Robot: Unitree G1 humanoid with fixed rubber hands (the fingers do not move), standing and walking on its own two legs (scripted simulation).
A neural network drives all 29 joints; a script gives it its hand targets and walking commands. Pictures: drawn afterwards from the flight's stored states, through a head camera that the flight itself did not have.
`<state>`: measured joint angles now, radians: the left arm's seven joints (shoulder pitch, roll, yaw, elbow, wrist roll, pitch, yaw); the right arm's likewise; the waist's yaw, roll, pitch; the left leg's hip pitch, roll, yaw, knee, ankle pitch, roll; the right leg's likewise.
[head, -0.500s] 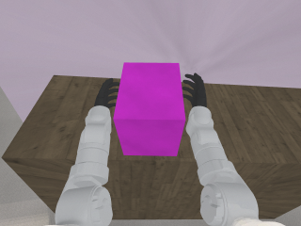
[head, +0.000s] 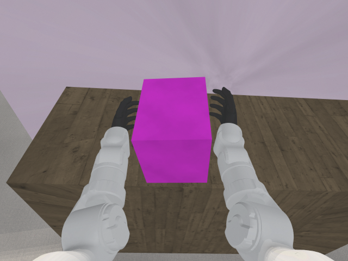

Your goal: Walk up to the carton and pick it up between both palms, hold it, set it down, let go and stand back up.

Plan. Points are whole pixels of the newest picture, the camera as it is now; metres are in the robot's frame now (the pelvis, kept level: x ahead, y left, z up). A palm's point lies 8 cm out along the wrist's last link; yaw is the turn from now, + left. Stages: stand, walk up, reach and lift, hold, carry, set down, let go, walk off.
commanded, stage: set down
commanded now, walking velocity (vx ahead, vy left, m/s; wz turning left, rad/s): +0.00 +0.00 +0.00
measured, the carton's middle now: (175, 130) +0.44 -0.01 +0.06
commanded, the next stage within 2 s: none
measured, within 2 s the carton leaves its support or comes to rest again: rests again in 0.90 s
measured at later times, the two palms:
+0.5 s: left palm (122, 126) +0.43 +0.13 +0.09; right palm (224, 123) +0.42 -0.13 +0.12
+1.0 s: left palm (126, 129) +0.43 +0.13 +0.07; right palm (224, 127) +0.42 -0.13 +0.10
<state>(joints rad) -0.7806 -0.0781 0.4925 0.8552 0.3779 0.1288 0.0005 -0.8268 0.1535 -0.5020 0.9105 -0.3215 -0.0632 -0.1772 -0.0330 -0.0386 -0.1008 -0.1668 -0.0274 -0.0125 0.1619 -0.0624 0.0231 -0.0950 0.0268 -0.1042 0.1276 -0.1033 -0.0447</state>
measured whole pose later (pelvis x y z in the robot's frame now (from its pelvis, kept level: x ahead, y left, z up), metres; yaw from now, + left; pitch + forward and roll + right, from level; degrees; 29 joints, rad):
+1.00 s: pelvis +0.01 +0.01 +0.00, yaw -1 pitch +13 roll +0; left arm -0.88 -0.08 0.60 1.03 0.46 0.01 0.01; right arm -0.85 0.20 -0.70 0.85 -0.54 -0.05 -0.12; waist -0.02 -0.01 -0.16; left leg -0.32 -0.03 0.00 0.13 -0.03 0.03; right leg -0.26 0.02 -0.08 0.13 -0.09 -0.03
